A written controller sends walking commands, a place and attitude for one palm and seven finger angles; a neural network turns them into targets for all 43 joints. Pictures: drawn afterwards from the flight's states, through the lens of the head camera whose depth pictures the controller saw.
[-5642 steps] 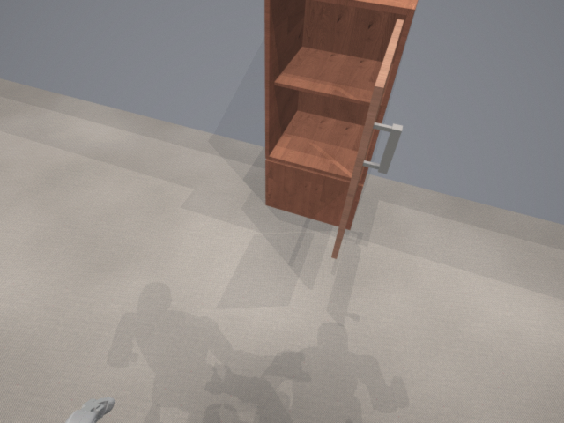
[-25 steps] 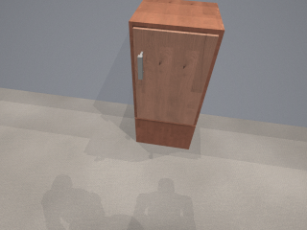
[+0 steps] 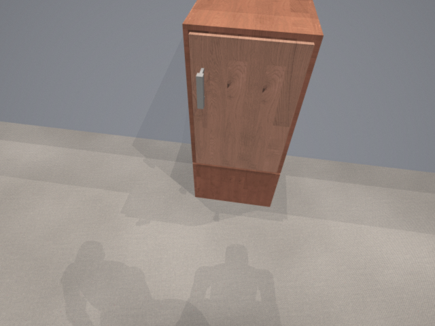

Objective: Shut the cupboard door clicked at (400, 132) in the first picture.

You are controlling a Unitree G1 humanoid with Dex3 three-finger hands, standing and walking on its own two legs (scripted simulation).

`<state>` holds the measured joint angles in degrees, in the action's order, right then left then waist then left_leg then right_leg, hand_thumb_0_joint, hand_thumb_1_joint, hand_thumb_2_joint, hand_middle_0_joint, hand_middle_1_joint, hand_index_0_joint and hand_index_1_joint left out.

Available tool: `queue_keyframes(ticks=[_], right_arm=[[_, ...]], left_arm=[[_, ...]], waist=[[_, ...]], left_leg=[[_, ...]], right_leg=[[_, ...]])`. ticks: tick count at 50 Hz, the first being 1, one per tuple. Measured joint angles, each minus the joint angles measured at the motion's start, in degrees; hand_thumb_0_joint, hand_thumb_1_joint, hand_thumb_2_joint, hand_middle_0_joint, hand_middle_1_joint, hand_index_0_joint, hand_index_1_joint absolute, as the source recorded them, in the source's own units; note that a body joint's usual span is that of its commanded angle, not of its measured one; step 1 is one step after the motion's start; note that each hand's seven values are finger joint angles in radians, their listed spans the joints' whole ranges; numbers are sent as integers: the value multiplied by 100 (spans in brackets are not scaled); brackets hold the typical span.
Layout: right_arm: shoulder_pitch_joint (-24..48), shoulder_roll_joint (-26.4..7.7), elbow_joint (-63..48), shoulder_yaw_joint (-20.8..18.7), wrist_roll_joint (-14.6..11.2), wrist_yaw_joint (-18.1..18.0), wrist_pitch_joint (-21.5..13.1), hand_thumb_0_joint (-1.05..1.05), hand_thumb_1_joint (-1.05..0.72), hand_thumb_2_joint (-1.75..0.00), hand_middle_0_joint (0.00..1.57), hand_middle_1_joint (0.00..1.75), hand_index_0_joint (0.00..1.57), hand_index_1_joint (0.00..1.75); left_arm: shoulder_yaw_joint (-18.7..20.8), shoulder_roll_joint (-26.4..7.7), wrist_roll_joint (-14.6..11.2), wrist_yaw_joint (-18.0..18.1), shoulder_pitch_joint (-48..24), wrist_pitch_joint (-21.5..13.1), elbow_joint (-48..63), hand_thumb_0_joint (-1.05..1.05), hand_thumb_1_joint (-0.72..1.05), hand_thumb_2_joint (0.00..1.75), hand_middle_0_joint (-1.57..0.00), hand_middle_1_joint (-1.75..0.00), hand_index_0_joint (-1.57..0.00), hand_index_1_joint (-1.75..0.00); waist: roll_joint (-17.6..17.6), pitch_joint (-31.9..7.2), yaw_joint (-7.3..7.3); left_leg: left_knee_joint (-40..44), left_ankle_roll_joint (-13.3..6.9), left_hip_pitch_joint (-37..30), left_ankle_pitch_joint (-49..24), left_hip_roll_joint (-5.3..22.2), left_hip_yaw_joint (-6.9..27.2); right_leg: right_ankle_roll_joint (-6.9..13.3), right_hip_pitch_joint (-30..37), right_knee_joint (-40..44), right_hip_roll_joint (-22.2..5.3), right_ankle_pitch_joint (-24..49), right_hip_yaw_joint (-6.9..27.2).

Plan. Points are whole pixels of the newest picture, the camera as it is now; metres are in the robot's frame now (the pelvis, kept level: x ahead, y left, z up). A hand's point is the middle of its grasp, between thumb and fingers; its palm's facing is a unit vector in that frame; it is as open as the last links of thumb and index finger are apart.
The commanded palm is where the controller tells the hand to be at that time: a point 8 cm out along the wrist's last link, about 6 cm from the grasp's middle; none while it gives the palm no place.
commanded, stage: look to check the result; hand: left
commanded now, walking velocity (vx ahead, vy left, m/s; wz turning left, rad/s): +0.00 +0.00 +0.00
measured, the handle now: (201, 88) +0.85 +0.10 -0.03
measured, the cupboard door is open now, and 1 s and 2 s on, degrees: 0 0 0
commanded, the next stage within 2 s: stand and wait in 0.18 s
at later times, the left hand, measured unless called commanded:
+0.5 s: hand out of the picture +0.00 +0.16 -0.18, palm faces +0.02 -0.99 -0.15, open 7.3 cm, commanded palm none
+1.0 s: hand out of the picture +0.00 +0.16 -0.18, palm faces +0.03 -0.99 -0.15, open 7.3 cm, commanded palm none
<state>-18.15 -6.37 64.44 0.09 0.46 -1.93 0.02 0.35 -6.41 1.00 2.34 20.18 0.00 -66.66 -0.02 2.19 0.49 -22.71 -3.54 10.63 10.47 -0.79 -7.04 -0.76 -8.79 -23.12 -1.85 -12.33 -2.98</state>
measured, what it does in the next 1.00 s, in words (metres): stands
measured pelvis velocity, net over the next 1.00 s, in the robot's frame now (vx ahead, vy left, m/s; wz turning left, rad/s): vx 0.03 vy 0.01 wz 0.00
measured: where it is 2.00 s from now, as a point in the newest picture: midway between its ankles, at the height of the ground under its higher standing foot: outside the picture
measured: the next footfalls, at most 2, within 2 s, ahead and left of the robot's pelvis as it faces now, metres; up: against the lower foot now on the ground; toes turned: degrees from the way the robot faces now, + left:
none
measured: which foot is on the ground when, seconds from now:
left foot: down 0.00-1.00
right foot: down 0.00-1.00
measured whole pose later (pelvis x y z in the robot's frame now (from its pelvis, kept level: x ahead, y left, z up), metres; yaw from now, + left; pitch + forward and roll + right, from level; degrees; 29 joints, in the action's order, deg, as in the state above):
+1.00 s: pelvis +0.03 +0.01 +0.00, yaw +0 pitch -2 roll +0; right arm -17.6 -6.6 65.3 0.6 0.3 -2.2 -0.7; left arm 0.3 -6.9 0.9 2.2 18.1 0.2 -66.4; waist 1.0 2.8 0.5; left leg -21.4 -4.1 7.7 12.1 -1.8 -7.4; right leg -1.7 -5.9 -21.7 -2.7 -13.7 -2.5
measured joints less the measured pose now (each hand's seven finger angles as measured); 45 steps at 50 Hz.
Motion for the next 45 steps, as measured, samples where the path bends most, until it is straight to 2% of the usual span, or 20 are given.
queue_keyframes(ticks=[21,45], right_arm=[[-5,11,78,31,1,-13,-45,1,-90,-90,20,29,19,30],[57,-18,86,48,-12,-32,-75,1,-90,-90,20,29,19,30]], left_arm=[[-5,-21,-9,-8,-267,6,68,0,91,90,-19,-30,-20,-30],[1,-54,-9,-5,-197,26,22,0,91,90,-19,-30,-20,-30]], waist=[[68,30,40],[109,62,6]], left_leg=[[72,-32,-151,89,-49,-27],[129,-56,-282,160,-94,-41]], right_leg=[[-52,148,80,-41,-69,34],[-92,270,126,-79,-140,53]])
